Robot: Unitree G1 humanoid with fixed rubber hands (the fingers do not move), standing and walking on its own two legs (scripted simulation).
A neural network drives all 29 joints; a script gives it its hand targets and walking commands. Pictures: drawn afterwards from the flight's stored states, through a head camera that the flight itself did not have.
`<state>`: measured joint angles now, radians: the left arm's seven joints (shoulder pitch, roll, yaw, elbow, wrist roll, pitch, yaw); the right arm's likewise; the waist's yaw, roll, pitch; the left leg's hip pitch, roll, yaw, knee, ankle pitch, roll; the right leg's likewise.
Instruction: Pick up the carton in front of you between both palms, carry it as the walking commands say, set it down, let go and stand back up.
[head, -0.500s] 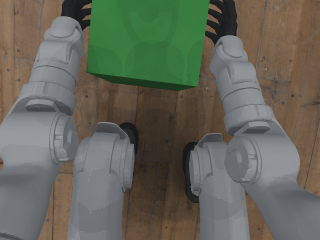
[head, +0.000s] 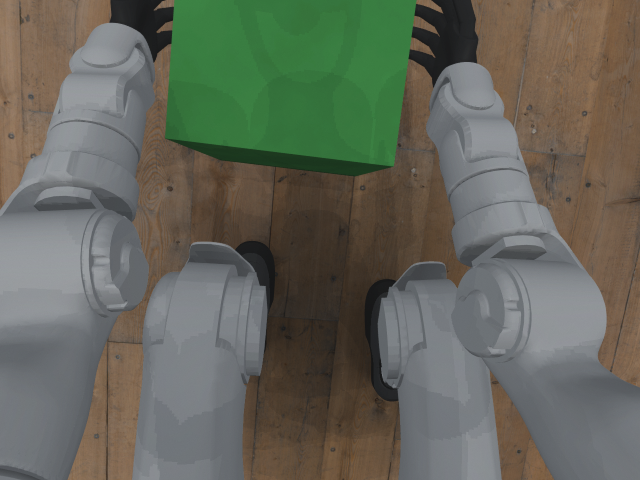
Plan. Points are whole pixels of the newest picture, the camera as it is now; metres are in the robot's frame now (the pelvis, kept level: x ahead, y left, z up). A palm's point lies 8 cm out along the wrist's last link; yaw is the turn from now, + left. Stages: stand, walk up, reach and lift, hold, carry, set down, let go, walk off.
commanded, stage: set down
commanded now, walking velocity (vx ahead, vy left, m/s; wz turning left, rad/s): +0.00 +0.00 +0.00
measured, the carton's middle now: (294, 79) +0.51 +0.10 -0.24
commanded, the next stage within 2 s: let go in 1.32 s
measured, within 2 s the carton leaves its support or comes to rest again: neither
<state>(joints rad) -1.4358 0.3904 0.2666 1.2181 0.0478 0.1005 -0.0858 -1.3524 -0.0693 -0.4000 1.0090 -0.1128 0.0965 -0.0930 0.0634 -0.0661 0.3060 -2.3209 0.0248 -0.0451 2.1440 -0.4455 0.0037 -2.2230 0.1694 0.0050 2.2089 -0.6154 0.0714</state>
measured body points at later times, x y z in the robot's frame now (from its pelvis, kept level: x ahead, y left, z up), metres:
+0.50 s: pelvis +0.01 +0.00 +0.03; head +0.35 +0.06 +0.31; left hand +0.52 +0.29 -0.12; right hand +0.54 -0.08 -0.11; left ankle +0.14 +0.13 -0.33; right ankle +0.11 -0.12 -0.33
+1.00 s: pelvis +0.03 +0.01 +0.16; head +0.34 +0.07 +0.47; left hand +0.52 +0.31 +0.03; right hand +0.54 -0.09 +0.04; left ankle +0.14 +0.13 -0.33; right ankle +0.11 -0.12 -0.33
